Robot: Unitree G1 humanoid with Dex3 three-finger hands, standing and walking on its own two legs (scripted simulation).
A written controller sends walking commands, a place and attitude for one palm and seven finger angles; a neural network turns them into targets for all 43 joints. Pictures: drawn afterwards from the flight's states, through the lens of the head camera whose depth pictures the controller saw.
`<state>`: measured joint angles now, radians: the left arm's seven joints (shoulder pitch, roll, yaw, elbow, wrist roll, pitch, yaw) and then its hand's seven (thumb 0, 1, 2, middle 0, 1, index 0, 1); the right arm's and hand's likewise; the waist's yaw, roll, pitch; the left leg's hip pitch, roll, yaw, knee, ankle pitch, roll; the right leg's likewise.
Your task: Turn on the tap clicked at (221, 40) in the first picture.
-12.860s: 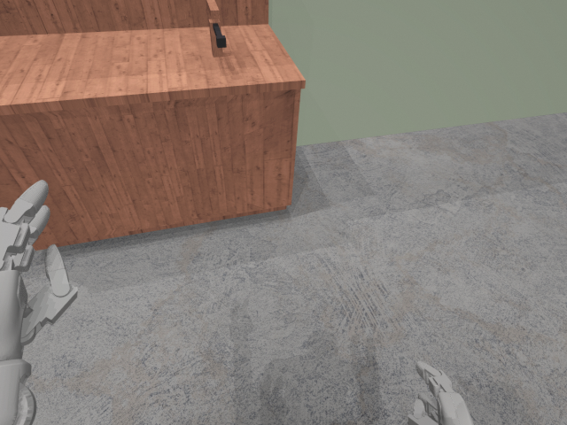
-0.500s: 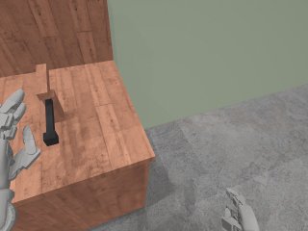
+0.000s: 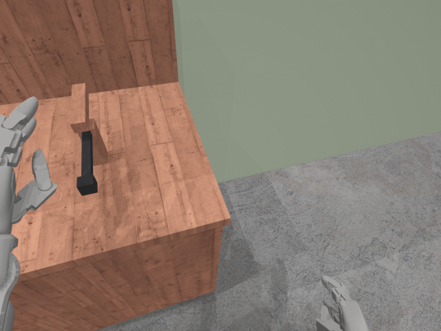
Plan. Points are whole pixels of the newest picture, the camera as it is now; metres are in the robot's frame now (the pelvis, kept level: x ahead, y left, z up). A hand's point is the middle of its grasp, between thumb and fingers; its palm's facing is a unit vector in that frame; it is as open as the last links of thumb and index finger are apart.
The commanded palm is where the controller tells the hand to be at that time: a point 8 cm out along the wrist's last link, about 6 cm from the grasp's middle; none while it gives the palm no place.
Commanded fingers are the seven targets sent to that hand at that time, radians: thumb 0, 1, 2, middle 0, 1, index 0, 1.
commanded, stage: turn the palm inward beside the body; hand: left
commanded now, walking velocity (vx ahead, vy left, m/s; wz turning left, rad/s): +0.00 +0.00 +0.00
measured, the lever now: (87, 184) +0.33 +0.30 +0.05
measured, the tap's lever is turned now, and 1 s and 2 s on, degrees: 0 0 0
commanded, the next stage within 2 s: none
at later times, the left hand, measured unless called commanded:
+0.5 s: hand (75, 220) +0.21 +0.22 +0.16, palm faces +0.54 -0.80 -0.28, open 7.4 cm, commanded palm +0.16 +0.26 +0.16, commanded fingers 0.00 0.90 0.90 -0.20 -0.30 -0.20 -0.30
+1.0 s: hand (97, 229) +0.21 +0.21 +0.12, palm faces +0.49 -0.85 -0.21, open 7.4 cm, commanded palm +0.16 +0.25 +0.14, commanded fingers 0.00 0.90 0.90 -0.20 -0.30 -0.20 -0.30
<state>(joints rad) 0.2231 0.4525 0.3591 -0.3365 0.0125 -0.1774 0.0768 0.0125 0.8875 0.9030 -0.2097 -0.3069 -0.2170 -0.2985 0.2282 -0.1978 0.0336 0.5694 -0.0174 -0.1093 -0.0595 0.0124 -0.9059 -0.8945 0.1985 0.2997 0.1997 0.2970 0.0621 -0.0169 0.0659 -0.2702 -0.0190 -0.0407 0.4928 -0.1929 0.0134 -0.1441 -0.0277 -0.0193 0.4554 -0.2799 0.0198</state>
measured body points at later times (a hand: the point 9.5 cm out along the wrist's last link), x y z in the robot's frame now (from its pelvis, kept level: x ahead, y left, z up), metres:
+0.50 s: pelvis +0.00 -0.06 -0.02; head -0.02 -0.08 +0.43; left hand +0.17 +0.26 +0.17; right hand +0.20 -0.28 -0.10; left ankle +0.05 +0.10 -0.74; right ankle -0.02 -0.14 -0.74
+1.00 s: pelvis +0.03 -0.04 -0.02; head +0.02 -0.06 +0.43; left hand +0.18 +0.25 +0.14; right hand +0.24 -0.27 -0.10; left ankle +0.05 +0.11 -0.74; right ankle -0.02 -0.14 -0.74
